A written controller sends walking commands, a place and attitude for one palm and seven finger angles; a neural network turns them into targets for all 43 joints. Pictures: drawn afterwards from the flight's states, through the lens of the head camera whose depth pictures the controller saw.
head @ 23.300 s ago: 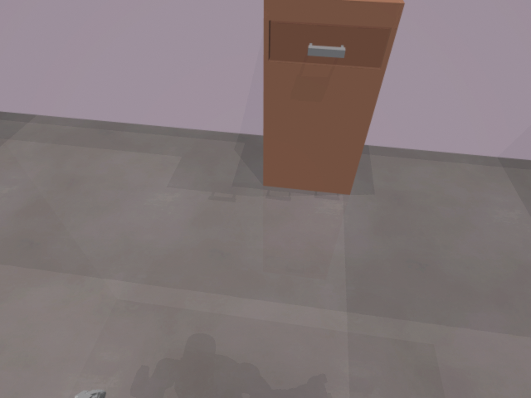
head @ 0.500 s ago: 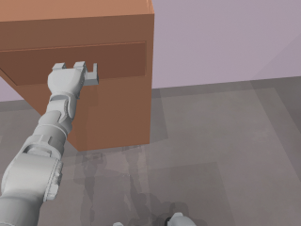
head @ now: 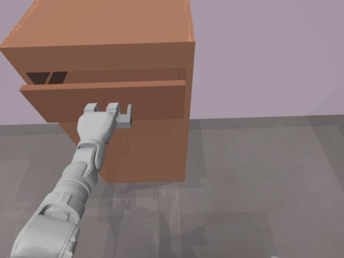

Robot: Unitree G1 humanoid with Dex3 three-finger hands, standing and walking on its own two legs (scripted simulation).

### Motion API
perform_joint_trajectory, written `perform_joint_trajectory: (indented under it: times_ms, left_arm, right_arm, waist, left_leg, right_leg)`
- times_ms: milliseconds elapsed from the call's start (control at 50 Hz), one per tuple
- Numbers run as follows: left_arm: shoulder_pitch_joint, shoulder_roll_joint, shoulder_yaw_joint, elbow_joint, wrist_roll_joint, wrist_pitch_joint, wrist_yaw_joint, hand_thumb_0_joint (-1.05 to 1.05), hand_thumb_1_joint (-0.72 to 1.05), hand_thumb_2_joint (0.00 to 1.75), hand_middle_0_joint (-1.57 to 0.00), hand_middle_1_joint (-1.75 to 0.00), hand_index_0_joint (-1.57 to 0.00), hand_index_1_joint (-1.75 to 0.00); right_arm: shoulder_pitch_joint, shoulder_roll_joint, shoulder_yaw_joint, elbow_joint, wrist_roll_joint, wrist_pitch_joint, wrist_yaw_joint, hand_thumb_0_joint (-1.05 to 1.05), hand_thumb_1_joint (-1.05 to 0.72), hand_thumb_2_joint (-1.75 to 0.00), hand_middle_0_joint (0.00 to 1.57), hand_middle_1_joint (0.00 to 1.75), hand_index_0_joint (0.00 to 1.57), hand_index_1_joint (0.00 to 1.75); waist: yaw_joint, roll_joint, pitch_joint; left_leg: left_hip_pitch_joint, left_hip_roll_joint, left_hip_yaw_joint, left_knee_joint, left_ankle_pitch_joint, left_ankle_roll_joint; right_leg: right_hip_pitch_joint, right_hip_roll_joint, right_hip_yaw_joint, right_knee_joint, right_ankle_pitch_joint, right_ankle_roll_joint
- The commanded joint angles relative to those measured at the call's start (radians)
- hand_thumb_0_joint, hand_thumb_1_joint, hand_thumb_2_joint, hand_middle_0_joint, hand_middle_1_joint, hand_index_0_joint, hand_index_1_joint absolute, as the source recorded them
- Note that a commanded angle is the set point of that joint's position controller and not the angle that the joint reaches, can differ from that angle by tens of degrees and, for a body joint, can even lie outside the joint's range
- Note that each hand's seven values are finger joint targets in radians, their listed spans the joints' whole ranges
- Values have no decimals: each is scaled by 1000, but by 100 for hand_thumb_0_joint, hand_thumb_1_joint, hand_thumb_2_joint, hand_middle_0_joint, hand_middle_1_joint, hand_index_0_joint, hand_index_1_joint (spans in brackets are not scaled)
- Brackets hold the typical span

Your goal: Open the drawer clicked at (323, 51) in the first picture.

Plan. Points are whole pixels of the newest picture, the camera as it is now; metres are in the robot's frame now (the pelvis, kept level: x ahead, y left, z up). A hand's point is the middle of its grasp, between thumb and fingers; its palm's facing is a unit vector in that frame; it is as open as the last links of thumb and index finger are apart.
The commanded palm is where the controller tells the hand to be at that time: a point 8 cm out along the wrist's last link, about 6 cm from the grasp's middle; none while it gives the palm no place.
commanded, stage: pull the drawer open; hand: left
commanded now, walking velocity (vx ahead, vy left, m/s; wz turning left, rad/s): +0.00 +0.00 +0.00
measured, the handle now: (107, 115) +0.48 +0.19 +0.02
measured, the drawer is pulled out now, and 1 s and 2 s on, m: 0.06 0.20 0.30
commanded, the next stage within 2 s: none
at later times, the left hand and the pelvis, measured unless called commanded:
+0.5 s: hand (101, 157) +0.36 +0.19 +0.00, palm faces -0.03 -0.04 -1.00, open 6.2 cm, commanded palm +0.32 +0.19 +0.06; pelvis -0.01 -0.01 +0.00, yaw +0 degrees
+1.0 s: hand (96, 185) +0.28 +0.18 +0.00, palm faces +0.00 -0.07 -1.00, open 6.2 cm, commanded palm +0.25 +0.19 +0.06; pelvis -0.02 -0.01 +0.01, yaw +0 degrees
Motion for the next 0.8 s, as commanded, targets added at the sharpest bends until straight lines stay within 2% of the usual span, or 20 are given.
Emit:
perform_joint_trajectory:
  times_ms: [0, 40, 80, 120, 140, 160, 200, 280, 360, 400, 440, 480, 520, 540, 580, 620, 640, 700, 740, 780]
  left_arm:
    - [-275, 154, 43, -205, -13, 11, 30, 0, 90, 90, -40, -135, -40, -135]
    - [-241, 160, 50, -211, -11, 15, 30, 0, 90, 90, -40, -135, -40, -135]
    - [-219, 146, 43, -267, -11, 12, 32, 0, 90, 90, -40, -135, -40, -135]
    - [-176, 130, 33, -269, -15, 20, 31, 0, 90, 90, -40, -135, -40, -135]
    - [-177, 127, 30, -277, -15, 23, 32, 0, 90, 90, -40, -135, -40, -135]
    - [-184, 137, 33, -293, -11, 24, 33, 0, 90, 90, -40, -135, -40, -135]
    - [-194, 116, 13, -307, -9, 29, 35, 0, 90, 90, -40, -135, -40, -135]
    - [-127, 152, 46, -329, -12, 35, 30, 0, 90, 90, -40, -135, -40, -135]
    - [-73, 103, 10, -370, -21, 35, 25, 0, 90, 90, -40, -135, -40, -135]
    - [-62, 130, 29, -389, -24, 33, 24, 0, 90, 90, -40, -135, -40, -135]
    - [-47, 116, 18, -412, -24, 32, 24, 0, 90, 90, -40, -135, -40, -135]
    - [0, 132, 38, -447, -24, 29, 25, 0, 90, 90, -40, -135, -40, -135]
    - [69, 121, 39, -494, -32, 29, 25, 0, 90, 90, -40, -135, -40, -135]
    - [97, 98, 21, -496, -34, 33, 23, 0, 90, 90, -40, -135, -40, -135]
    - [122, 128, 52, -518, -37, 34, 24, 0, 90, 90, -40, -135, -40, -135]
    - [112, 132, 51, -543, -34, 35, 27, 0, 90, 90, -40, -135, -40, -135]
    - [138, 145, 65, -548, -29, 36, 30, 0, 90, 90, -40, -135, -40, -135]
    - [186, 130, 55, -605, -28, 41, 37, 0, 90, 90, -40, -135, -40, -135]
    - [247, 132, 65, -621, -30, 45, 37, 0, 90, 90, -40, -135, -40, -135]
    - [236, 136, 66, -626, -32, 50, 37, 0, 90, 90, -40, -135, -40, -135]
  right_arm:
    - [61, -133, -49, -85, -3, -27, -9, 0, -90, -90, 20, 30, 20, 30]
    - [48, -133, -46, -90, -2, -28, -11, 0, -90, -90, 20, 30, 20, 30]
    - [37, -131, -49, -100, -3, -29, -11, 0, -90, -90, 20, 30, 20, 30]
    - [23, -128, -47, -101, -1, -30, -10, 0, -90, -90, 20, 30, 20, 30]
    - [19, -129, -45, -101, 0, -32, -11, 0, -90, -90, 20, 30, 20, 30]
    - [13, -129, -44, -104, 1, -32, -12, 0, -90, -90, 20, 30, 20, 30]
    - [4, -126, -43, -104, 1, -34, -13, 0, -90, -90, 20, 30, 20, 30]
    - [-16, -128, -40, -109, 0, -36, -19, 0, -90, -90, 20, 30, 20, 30]
    - [-37, -119, -38, -118, 3, -46, -19, 0, -90, -90, 20, 30, 20, 30]
    - [-47, -121, -35, -122, 2, -49, -21, 0, -90, -90, 20, 30, 20, 30]
    - [-58, -119, -33, -125, 2, -54, -23, 0, -90, -90, 20, 30, 20, 30]
    - [-66, -121, -34, -129, 0, -57, -22, 0, -90, -90, 20, 30, 20, 30]
    - [-74, -116, -35, -138, 1, -63, -18, 0, -90, -90, 20, 30, 20, 30]
    - [-83, -114, -33, -142, 1, -65, -16, 0, -90, -90, 20, 30, 20, 30]
    - [-94, -118, -31, -145, 1, -69, -17, 0, -90, -90, 20, 30, 20, 30]
    - [-103, -116, -29, -142, 0, -72, -20, 0, -90, -90, 20, 30, 20, 30]
    - [-108, -114, -27, -143, -1, -74, -21, 0, -90, -90, 20, 30, 20, 30]
    - [-124, -110, -26, -148, -3, -80, -18, 0, -90, -90, 20, 30, 20, 30]
    - [-138, -107, -23, -152, -4, -83, -18, 0, -90, -90, 20, 30, 20, 30]
    - [-149, -109, -19, -151, -1, -86, -20, 0, -90, -90, 20, 30, 20, 30]
  waist:
    - [0, -48, -330]
    - [8, -69, -320]
    - [16, -59, -361]
    - [14, -62, -318]
    - [15, -77, -314]
    - [15, -63, -309]
    - [11, -62, -301]
    - [29, -86, -310]
    - [35, -78, -282]
    - [40, -78, -270]
    - [39, -87, -256]
    - [53, -80, -286]
    - [64, -61, -285]
    - [61, -71, -268]
    - [65, -92, -248]
    - [61, -93, -239]
    - [69, -100, -233]
    - [73, -72, -252]
    - [84, -76, -234]
    - [74, -88, -199]
  left_leg:
    - [188, -48, -25, -34, 544, 21]
    - [180, -52, -26, -41, 518, 20]
    - [201, -52, -26, -37, 556, 20]
    - [199, -53, -24, -41, 531, 19]
    - [191, -53, -26, -45, 518, 19]
    - [193, -55, -26, -49, 493, 17]
    - [204, -54, -27, -50, 487, 19]
    - [193, -62, -23, -62, 458, 17]
    - [203, -61, -21, -71, 438, 17]
    - [196, -63, -21, -77, 417, 16]
    - [195, -63, -18, -81, 408, 17]
    - [209, -62, -21, -81, 437, 15]
    - [220, -60, -21, -80, 470, 14]
    - [217, -61, -19, -79, 460, 14]
    - [206, -60, -20, -87, 433, 12]
    - [201, -62, -16, -90, 399, 14]
    - [198, -64, -15, -91, 400, 14]
    - [218, -64, -14, -89, 412, 11]
    - [209, -65, -14, -93, 409, 9]
    - [204, -64, -17, -97, 381, 8]
  right_leg:
    - [256, 51, 9, -27, 472, -28]
    - [266, 51, 9, -30, 459, -29]
    - [289, 49, 12, -27, 483, -31]
    - [274, 51, 8, -33, 470, -30]
    - [276, 50, 8, -33, 460, -29]
    - [271, 50, 8, -35, 440, -31]
    - [261, 50, 8, -40, 426, -32]
    - [310, 48, 18, -47, 436, -33]
    - [296, 48, 14, -53, 408, -34]
    - [304, 46, 17, -57, 394, -33]
    - [302, 46, 16, -59, 393, -32]
    - [324, 47, 21, -55, 409, -35]
    - [329, 46, 18, -48, 435, -36]
    - [323, 46, 18, -52, 431, -34]
    - [330, 46, 18, -58, 408, -34]
    - [329, 43, 25, -62, 398, -30]
    - [333, 44, 24, -61, 399, -31]
    - [339, 40, 27, -60, 411, -32]
    - [345, 41, 25, -58, 413, -32]
    - [331, 43, 25, -67, 374, -32]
